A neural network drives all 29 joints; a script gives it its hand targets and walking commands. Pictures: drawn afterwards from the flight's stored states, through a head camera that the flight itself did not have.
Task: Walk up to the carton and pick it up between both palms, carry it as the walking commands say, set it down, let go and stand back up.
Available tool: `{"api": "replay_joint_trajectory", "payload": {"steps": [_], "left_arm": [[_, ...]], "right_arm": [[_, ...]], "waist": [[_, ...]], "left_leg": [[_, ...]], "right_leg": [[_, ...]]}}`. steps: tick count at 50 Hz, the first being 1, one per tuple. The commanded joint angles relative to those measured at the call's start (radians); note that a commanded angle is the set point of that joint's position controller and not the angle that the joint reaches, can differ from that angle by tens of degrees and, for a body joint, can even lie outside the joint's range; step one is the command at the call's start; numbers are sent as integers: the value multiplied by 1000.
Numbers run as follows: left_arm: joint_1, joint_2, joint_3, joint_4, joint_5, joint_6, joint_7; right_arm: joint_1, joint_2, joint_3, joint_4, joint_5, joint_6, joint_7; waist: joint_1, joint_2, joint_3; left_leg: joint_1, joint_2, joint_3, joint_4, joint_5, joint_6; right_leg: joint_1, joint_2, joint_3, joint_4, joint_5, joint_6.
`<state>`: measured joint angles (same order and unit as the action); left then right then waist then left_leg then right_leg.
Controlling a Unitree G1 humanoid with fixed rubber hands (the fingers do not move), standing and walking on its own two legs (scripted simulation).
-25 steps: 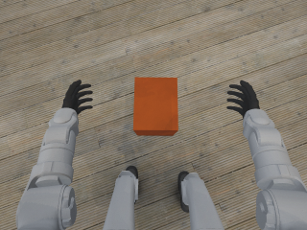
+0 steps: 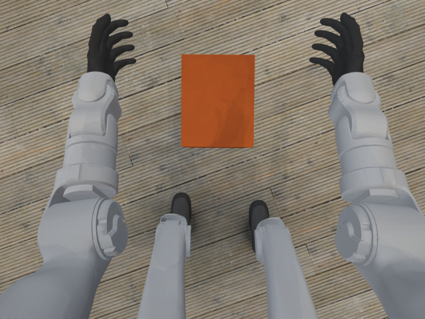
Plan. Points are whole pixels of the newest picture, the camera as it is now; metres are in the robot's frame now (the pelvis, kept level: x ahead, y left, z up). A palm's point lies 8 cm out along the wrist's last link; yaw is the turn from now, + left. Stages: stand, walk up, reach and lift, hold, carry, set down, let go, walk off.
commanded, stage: reach and lift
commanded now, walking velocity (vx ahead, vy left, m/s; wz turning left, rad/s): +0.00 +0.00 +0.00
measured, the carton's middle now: (217, 108) +0.51 +0.02 -0.54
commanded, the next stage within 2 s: none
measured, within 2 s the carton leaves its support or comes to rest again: neither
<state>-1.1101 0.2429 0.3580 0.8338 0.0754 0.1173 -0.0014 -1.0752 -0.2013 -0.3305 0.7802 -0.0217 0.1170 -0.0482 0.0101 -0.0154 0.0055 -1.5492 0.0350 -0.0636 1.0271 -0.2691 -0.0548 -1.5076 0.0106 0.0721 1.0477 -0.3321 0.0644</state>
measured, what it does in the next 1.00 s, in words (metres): lowers itself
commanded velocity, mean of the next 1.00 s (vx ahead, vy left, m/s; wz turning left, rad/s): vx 0.00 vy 0.00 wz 0.00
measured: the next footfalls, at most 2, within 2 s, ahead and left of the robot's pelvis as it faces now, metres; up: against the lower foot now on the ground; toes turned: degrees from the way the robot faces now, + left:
none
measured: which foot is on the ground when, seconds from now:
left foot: down 0.00-1.00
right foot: down 0.00-1.00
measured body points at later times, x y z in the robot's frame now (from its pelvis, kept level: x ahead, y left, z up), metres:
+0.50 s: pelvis -0.03 +0.00 -0.13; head +0.32 +0.01 +0.16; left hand +0.50 +0.22 -0.28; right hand +0.51 -0.18 -0.27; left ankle +0.08 +0.15 -0.62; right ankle +0.05 -0.15 -0.62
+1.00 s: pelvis -0.06 +0.00 -0.24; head +0.32 +0.01 -0.01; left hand +0.50 +0.21 -0.43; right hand +0.51 -0.18 -0.42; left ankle +0.08 +0.15 -0.62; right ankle +0.05 -0.15 -0.62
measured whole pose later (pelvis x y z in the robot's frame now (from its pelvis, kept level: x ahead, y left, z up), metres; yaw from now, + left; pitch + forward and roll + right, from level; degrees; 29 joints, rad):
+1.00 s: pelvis -0.06 +0.00 -0.24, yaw +0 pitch +32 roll -1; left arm -1.46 0.41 0.15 1.01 -0.18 0.12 0.10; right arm -1.45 -0.37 -0.14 0.96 0.20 0.13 -0.14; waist 0.01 0.00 0.52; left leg -2.06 -0.03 -0.11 2.03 -0.51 -0.10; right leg -2.01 0.06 0.09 2.06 -0.61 0.11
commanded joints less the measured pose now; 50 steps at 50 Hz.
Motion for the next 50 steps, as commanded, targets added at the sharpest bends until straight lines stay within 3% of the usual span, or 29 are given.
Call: {"api": "replay_joint_trajectory", "payload": {"steps": [1,5,14,20,27,30,32,33,34,35,36,37,38,39,40,41,43,45,46,48,50], "left_arm": [[-160,120,51,-146,17,-58,-18],[-176,124,67,-80,31,-75,-27],[-299,185,12,-41,-41,-54,-4],[-334,219,-38,-48,-85,-33,26],[-462,287,-102,-155,-153,-6,67],[-577,339,-152,-289,-220,21,97],[-646,372,-171,-298,-250,53,116],[-684,381,-196,-313,-278,73,123],[-668,356,-224,-183,-288,95,119],[-638,364,-171,-308,-283,80,124],[-617,373,-167,-253,-280,66,131],[-614,365,-158,-301,-283,50,134],[-578,353,-157,-137,-273,40,127],[-560,323,-162,-22,-256,29,118],[-555,309,-155,13,-241,21,113],[-560,310,-144,-38,-226,6,114],[-600,320,-166,-94,-248,-23,119],[-620,303,-191,36,-262,-28,107],[-623,309,-185,82,-248,-29,102],[-656,319,-198,76,-253,-42,102],[-683,334,-206,77,-255,-59,107]], "right_arm": [[-156,-92,-18,-176,-22,-46,-4],[-171,-60,-18,-92,-42,-48,-6],[-313,-137,0,-87,1,-23,-41],[-345,-172,41,-69,47,-4,-51],[-477,-244,89,-174,125,18,-76],[-556,-309,110,-261,174,42,-107],[-613,-338,134,-273,209,76,-123],[-637,-363,134,-271,228,90,-128],[-616,-364,119,-132,224,103,-123],[-658,-361,137,-338,229,83,-131],[-652,-370,135,-289,225,67,-131],[-666,-380,136,-351,232,47,-130],[-634,-342,159,-192,231,45,-122],[-608,-306,171,-75,215,39,-113],[-604,-301,164,-37,207,30,-105],[-597,-300,156,-47,198,20,-102],[-621,-308,159,-81,215,-5,-104],[-617,-307,175,61,217,-15,-101],[-622,-301,178,114,214,-15,-96],[-663,-305,172,110,218,-32,-89],[-686,-314,187,128,235,-48,-88]], "waist": [[19,14,-1251],[23,-6,-1100],[5,15,-1108],[9,30,-1224],[21,52,-1420],[-3,63,-1671],[-4,66,-1781],[-28,69,-1825],[-52,72,-1656],[-12,38,-1703],[-9,26,-1606],[-2,22,-1633],[19,20,-1483],[20,8,-1333],[20,9,-1265],[26,16,-1290],[8,14,-1374],[-17,7,-1222],[-5,17,-1128],[-13,23,-1105],[-2,36,-1101]], "left_leg": [[678,-97,111,52,604,25],[412,-90,123,105,461,23],[258,-98,156,309,161,3],[230,-98,174,458,132,-6],[274,-84,187,603,97,-18],[423,-79,189,668,143,-19],[512,-74,188,711,135,-14],[572,-74,184,731,155,-16],[527,-71,173,731,116,-18],[536,-80,180,775,238,-1],[480,-77,182,792,243,5],[462,-73,191,810,256,5],[335,-66,192,823,199,3],[222,-59,197,833,132,3],[178,-55,193,833,95,-2],[189,-58,192,838,105,-9],[238,-63,180,859,141,-10],[160,-55,175,880,68,-7],[106,-52,177,887,28,-6],[120,-51,164,894,25,-7],[140,-52,159,911,39,-9]], "right_leg": [[432,90,-130,-2,581,1],[311,79,-121,71,495,6],[101,84,-164,277,158,17],[50,87,-186,423,126,21],[93,78,-198,567,103,10],[220,71,-214,638,148,0],[285,61,-214,676,135,-4],[305,58,-221,690,159,-9],[190,52,-232,696,112,-13],[260,62,-216,727,206,3],[197,62,-213,744,204,1],[237,59,-198,748,235,-4],[177,52,-188,770,205,-5],[119,40,-176,779,154,-5],[74,37,-176,779,116,-1],[90,41,-170,789,125,1],[132,45,-176,816,155,6],[35,36,-182,827,80,3],[-11,33,-175,829,39,3],[-40,35,-179,851,18,5],[-75,35,-177,870,8,4]]}}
